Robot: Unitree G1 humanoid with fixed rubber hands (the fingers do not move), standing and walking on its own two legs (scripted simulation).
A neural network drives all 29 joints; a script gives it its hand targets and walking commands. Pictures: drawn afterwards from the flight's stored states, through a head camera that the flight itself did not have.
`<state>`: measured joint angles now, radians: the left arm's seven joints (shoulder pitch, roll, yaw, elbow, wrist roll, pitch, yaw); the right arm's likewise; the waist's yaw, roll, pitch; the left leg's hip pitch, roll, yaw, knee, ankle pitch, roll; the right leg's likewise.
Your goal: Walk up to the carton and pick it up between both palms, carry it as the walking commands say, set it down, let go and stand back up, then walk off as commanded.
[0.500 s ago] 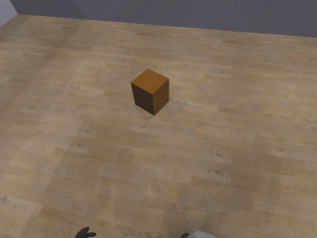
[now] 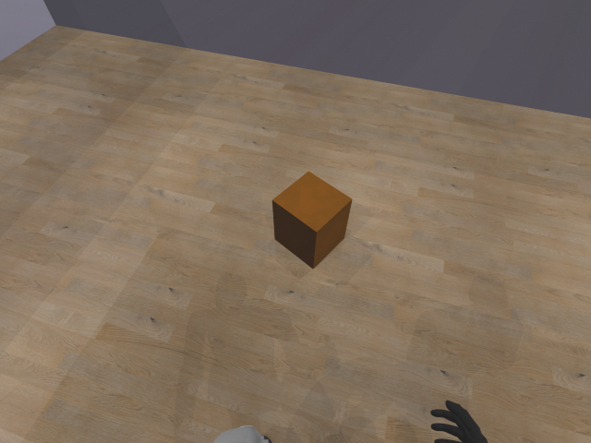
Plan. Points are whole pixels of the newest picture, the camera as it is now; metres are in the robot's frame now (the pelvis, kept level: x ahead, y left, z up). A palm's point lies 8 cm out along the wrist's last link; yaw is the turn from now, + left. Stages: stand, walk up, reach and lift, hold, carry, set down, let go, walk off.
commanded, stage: walk up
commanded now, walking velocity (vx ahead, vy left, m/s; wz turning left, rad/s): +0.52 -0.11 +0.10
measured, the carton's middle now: (310, 220) +0.93 +0.02 -0.63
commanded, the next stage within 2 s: none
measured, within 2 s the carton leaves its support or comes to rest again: neither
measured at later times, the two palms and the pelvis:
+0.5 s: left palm (224, 280) +0.38 +0.18 -0.11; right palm out of the picture +0.14 -0.28 -0.14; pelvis +0.24 -0.06 +0.00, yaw +1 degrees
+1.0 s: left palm (173, 331) +0.29 +0.25 -0.13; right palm (437, 270) +0.44 -0.22 -0.12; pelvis +0.36 +0.02 +0.01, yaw +1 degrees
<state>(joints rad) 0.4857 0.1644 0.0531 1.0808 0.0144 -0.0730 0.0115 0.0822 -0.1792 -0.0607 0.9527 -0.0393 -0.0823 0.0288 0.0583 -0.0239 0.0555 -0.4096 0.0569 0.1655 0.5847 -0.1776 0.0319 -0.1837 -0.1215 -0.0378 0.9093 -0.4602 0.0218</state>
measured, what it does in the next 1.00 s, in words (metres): walks ahead: right foot, then left foot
